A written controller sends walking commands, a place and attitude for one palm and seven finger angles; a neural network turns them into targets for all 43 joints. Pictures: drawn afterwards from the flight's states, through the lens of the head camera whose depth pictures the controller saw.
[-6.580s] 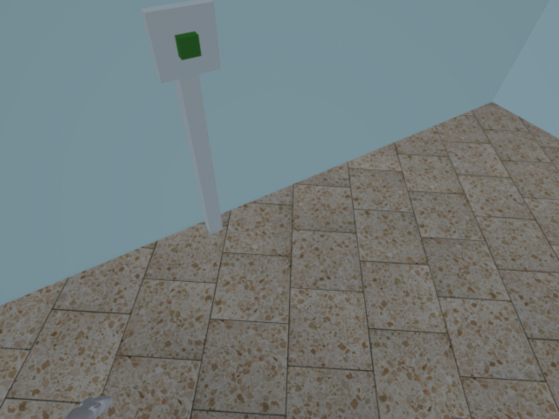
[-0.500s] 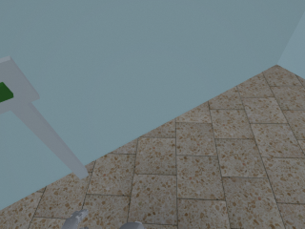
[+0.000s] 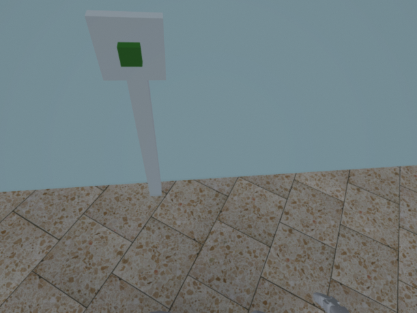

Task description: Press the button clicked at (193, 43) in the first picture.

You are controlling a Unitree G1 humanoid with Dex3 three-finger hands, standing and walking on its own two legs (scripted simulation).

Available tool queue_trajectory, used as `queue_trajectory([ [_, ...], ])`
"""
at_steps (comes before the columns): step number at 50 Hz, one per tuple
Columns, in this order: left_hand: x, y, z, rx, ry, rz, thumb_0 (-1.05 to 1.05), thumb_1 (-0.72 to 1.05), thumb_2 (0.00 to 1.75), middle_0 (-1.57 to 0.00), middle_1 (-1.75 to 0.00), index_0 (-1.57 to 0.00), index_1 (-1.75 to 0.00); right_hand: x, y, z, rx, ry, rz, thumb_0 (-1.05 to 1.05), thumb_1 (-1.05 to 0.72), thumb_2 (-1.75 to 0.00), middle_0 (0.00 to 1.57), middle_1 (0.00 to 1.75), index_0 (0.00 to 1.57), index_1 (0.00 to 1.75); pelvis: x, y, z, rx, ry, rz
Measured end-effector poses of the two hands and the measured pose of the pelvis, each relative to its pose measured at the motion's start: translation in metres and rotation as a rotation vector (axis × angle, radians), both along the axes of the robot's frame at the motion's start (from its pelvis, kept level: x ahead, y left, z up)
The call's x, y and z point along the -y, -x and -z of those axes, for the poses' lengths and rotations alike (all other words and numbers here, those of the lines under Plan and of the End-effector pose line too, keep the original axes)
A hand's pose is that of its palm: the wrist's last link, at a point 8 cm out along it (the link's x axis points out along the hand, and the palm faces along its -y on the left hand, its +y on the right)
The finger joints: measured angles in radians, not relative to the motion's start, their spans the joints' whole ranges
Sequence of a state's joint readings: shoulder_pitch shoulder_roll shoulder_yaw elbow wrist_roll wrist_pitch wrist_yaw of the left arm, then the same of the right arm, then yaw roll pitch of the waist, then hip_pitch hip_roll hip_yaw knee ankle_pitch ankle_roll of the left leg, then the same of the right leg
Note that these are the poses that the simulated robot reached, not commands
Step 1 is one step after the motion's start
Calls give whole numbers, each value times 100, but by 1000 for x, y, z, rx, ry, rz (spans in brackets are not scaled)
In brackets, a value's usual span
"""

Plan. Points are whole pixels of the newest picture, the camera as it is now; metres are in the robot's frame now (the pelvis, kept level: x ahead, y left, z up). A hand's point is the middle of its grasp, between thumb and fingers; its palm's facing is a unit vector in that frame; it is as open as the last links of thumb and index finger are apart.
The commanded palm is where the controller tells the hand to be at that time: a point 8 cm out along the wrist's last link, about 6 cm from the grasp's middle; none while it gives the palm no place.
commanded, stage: turn to face it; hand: left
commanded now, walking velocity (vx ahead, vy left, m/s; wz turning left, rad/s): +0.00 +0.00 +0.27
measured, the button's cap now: (130, 54) +0.67 +0.28 +0.09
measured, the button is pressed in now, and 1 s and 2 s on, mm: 0 0 0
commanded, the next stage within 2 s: take the last steps up to it in 0.20 s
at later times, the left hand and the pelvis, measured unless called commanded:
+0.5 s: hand out of the picture +0.07 +0.17 -0.15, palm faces +0.09 -0.96 -0.25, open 7.4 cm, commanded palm none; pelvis +0.00 -0.03 +0.00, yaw +6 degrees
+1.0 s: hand out of the picture -0.06 +0.08 -0.15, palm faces +0.31 -0.94 -0.12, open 7.4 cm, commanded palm none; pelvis +0.13 +0.00 +0.00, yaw +10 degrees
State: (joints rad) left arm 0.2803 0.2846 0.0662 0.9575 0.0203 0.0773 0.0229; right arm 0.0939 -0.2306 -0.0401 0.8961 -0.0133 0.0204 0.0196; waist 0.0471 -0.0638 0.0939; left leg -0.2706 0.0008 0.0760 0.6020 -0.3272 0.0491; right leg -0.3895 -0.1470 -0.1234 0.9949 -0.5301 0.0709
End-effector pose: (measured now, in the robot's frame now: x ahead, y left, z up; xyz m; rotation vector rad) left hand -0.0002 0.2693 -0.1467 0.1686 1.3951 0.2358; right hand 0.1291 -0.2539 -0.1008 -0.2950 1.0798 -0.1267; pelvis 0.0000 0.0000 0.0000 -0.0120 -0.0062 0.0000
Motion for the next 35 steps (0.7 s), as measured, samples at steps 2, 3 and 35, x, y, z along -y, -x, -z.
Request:
queue_trajectory([
  [2, -5, -2, -5, 11, 7, -10, 0, 91, 90, -20, -30, -20, -30, -11, -1, -5, 4, 0, -8, 1, -90, -90, 20, 30, 20, 30, -6, -1, -6, 1, 12, -15],
  [3, -7, -5, -7, 24, 10, -13, 0, 91, 90, -20, -30, -19, -30, -16, -1, -6, 3, -3, -12, 1, -90, -89, 20, 30, 20, 30, -8, -1, -8, 2, 16, -22],
  [35, 102, 28, -37, 5, 25, -135, 0, 92, 90, -20, -30, -20, -30, 27, 85, 39, -328, -136, 56, 1, -91, -90, 20, 30, 20, 30, 44, -40, -19, 18, -46, -145],
])
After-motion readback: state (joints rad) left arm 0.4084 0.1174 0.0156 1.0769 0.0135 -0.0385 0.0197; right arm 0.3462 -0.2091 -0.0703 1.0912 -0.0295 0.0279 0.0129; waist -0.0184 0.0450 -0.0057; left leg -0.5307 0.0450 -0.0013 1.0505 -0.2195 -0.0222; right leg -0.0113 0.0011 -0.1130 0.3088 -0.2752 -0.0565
